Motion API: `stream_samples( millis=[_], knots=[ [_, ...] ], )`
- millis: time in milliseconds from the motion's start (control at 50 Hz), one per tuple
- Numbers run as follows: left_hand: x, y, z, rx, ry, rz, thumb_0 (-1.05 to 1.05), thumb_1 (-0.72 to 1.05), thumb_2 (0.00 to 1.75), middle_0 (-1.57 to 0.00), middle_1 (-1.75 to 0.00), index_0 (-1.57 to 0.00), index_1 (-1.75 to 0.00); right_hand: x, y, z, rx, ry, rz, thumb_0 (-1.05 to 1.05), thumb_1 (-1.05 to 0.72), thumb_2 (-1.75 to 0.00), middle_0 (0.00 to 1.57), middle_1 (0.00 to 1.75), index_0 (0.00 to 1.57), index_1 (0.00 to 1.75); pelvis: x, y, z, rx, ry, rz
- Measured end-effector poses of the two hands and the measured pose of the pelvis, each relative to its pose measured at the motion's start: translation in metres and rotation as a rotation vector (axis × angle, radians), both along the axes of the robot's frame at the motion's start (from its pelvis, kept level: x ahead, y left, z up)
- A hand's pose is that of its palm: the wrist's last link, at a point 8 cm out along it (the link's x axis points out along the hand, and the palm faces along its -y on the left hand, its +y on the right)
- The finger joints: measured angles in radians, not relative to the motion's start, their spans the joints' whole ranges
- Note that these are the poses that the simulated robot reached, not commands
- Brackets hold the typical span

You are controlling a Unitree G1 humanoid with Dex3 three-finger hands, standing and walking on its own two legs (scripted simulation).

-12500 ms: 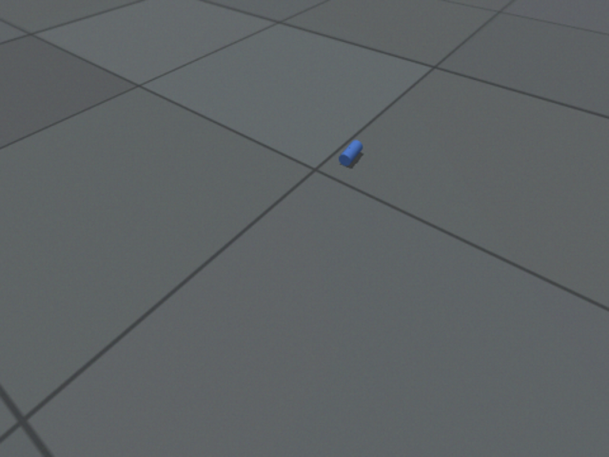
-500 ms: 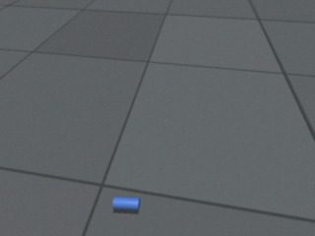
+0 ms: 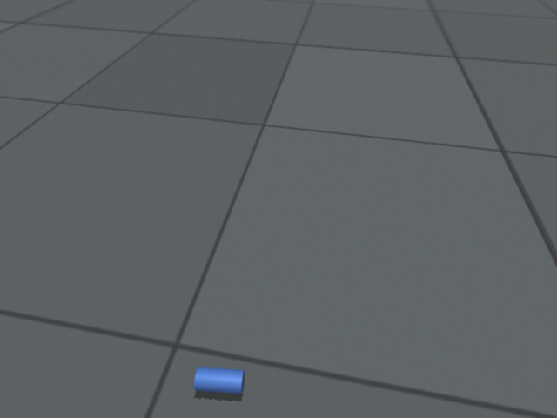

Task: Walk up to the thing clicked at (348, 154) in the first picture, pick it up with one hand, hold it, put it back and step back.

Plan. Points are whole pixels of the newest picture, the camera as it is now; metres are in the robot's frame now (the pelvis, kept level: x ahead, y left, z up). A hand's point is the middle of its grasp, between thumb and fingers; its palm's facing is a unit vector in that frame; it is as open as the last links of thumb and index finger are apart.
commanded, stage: walk up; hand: left
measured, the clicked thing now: (220, 380) +0.42 +0.22 -0.73
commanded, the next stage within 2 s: none
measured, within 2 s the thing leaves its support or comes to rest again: neither
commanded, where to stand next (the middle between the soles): +0.02 +0.00 m, yaw -3 degrees
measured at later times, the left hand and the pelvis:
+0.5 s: hand (144, 395) +0.20 +0.24 -0.14, palm faces +0.00 -0.91 -0.41, open 7.3 cm; pelvis +0.04 -0.01 -0.01, yaw +2 degrees
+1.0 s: hand out of the picture -0.06 +0.31 -0.17, palm faces -0.03 -0.94 -0.33, open 7.3 cm; pelvis -0.06 +0.01 -0.01, yaw -1 degrees
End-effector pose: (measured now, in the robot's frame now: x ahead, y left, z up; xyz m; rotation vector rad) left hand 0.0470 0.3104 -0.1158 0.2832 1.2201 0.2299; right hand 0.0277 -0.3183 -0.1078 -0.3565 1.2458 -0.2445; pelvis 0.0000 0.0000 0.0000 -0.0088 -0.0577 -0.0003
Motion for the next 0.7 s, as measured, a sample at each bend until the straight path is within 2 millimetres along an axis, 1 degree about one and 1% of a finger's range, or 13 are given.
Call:
stream_samples(
  millis=[60, 100, 180, 240, 300, 340, 400, 440, 480, 520, 580, 640, 700],
  knots=[
    [0.006, 0.008, -0.007, -0.004, 0.033, 0.006, 0.0, 0.91, 0.9, -0.2, -0.3, -0.21, -0.3, 0.006, 0.006, 0.002, -0.009, -0.01, -0.001, 0.0, -0.91, -0.9, 0.2, 0.3, 0.2, 0.3, 0.015, 0.005, -0.003, 0.022, 0.008, -0.011],
    [0.017, 0.009, -0.008, 0.0, 0.05, -0.002, 0.0, 0.91, 0.9, -0.2, -0.3, -0.21, -0.3, 0.006, 0.009, 0.005, -0.009, -0.006, 0.001, 0.0, -0.91, -0.9, 0.2, 0.3, 0.2, 0.3, 0.023, 0.004, -0.002, 0.016, 0.014, 0.0],
    [0.052, 0.002, 0.0, 0.005, 0.013, -0.028, 0.01, 0.91, 0.9, -0.2, -0.3, -0.21, -0.3, 0.006, 0.005, 0.01, -0.01, 0.064, 0.005, 0.0, -0.9, -0.9, 0.2, 0.3, 0.21, 0.3, 0.038, -0.002, 0.003, 0.004, 0.017, 0.025],
    [0.082, -0.006, 0.001, 0.024, -0.012, -0.053, 0.0, 0.91, 0.9, -0.2, -0.3, -0.21, -0.3, 0.014, -0.005, 0.002, -0.018, 0.106, -0.015, 0.0, -0.9, -0.9, 0.2, 0.3, 0.21, 0.3, 0.049, -0.008, -0.001, 0.008, 0.012, 0.02],
    [0.109, -0.014, -0.002, 0.055, -0.043, -0.062, 0.0, 0.91, 0.9, -0.2, -0.3, -0.21, -0.3, 0.034, -0.017, -0.018, -0.015, 0.116, -0.054, 0.0, -0.9, -0.9, 0.2, 0.3, 0.21, 0.3, 0.058, -0.016, -0.013, 0.013, 0.0, 0.013],
    [0.122, -0.021, 0.0, 0.064, -0.06, -0.075, 0.0, 0.91, 0.9, -0.2, -0.3, -0.21, -0.3, 0.052, -0.019, -0.026, -0.012, 0.1, -0.054, 0.0, -0.9, -0.9, 0.2, 0.3, 0.21, 0.3, 0.059, -0.016, -0.015, 0.0, -0.005, 0.02],
    [0.136, -0.027, 0.007, 0.068, -0.102, -0.096, 0.0, 0.91, 0.89, -0.2, -0.3, -0.21, -0.3, 0.078, -0.014, -0.03, 0.0, 0.055, -0.025, 0.0, -0.91, -0.9, 0.2, 0.3, 0.2, 0.3, 0.054, -0.014, -0.013, 0.01, -0.006, 0.025],
    [0.142, -0.029, 0.012, 0.071, -0.135, -0.1, 0.0, 0.91, 0.89, -0.2, -0.3, -0.21, -0.3, 0.091, -0.01, -0.03, 0.007, 0.025, 0.001, 0.0, -0.91, -0.9, 0.2, 0.3, 0.2, 0.3, 0.05, -0.012, -0.012, 0.011, 0.001, 0.03],
    [0.145, -0.027, 0.014, 0.077, -0.17, -0.103, 0.0, 0.91, 0.89, -0.21, -0.3, -0.21, -0.3, 0.098, -0.006, -0.03, 0.009, 0.003, 0.027, 0.0, -0.91, -0.9, 0.2, 0.3, 0.2, 0.3, 0.045, -0.008, -0.014, 0.01, 0.006, 0.035],
    [0.144, -0.022, 0.016, 0.085, -0.202, -0.103, 0.0, 0.9, 0.89, -0.21, -0.3, -0.21, -0.3, 0.102, -0.001, -0.03, 0.006, -0.015, 0.05, 0.0, -0.91, -0.9, 0.2, 0.3, 0.2, 0.3, 0.039, -0.004, -0.016, 0.005, 0.008, 0.043],
    [0.134, -0.01, 0.013, 0.094, -0.238, -0.099, 0.0, 0.9, 0.89, -0.21, -0.3, -0.21, -0.3, 0.1, 0.008, -0.029, -0.007, -0.035, 0.081, 0.0, -0.91, -0.9, 0.2, 0.3, 0.2, 0.3, 0.025, 0.004, -0.022, -0.003, 0.004, 0.063],
    [0.117, 0.009, 0.002, 0.093, -0.258, -0.087, 0.0, 0.9, 0.89, -0.21, -0.3, -0.21, -0.3, 0.089, 0.017, -0.027, -0.033, -0.049, 0.111, 0.0, -0.91, -0.9, 0.2, 0.3, 0.2, 0.3, 0.008, 0.014, -0.032, -0.006, -0.004, 0.085],
    [0.092, 0.032, -0.017, 0.082, -0.25, -0.056, 0.0, 0.9, 0.89, -0.21, -0.3, -0.21, -0.3, 0.064, 0.026, -0.023, -0.063, -0.053, 0.123, 0.0, -0.91, -0.9, 0.2, 0.3, 0.2, 0.3, -0.012, 0.025, -0.042, 0.037, -0.03, 0.072]
  ],
)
